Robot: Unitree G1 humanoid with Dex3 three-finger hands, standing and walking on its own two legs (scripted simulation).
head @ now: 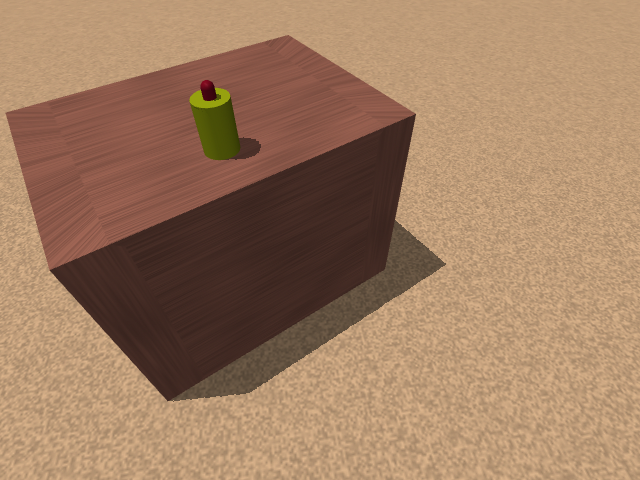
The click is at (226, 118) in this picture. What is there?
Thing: necked bottle
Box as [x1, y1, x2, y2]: [189, 80, 239, 159]
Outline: 204,80 200,85 201,89 193,93 189,98 203,150 208,157 213,159 228,158 233,156 239,150 239,142 230,96 226,90 215,88 210,81
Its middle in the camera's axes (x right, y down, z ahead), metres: -0.24 -0.28 +0.87
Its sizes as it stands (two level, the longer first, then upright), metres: 0.088 0.088 0.172
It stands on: a support 0.70 m high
